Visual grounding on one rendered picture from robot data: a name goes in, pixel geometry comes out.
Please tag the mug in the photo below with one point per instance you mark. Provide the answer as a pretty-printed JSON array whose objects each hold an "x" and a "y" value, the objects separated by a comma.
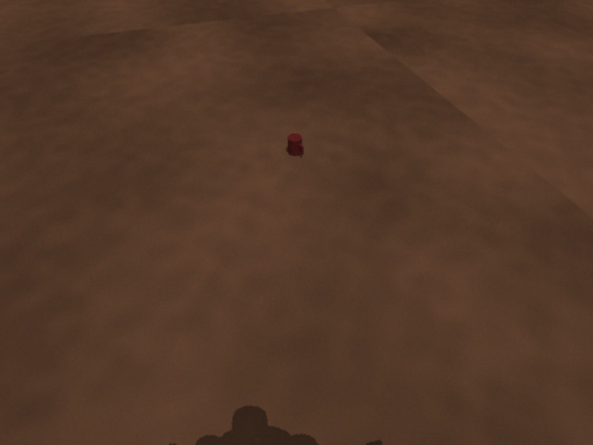
[{"x": 295, "y": 147}]

